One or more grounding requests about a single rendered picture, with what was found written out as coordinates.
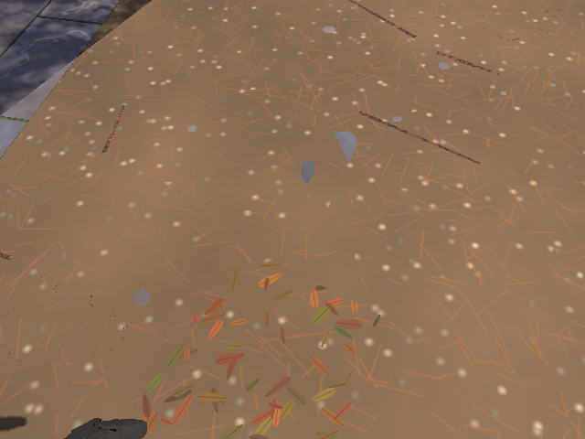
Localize robot left hand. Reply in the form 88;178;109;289
64;418;147;439

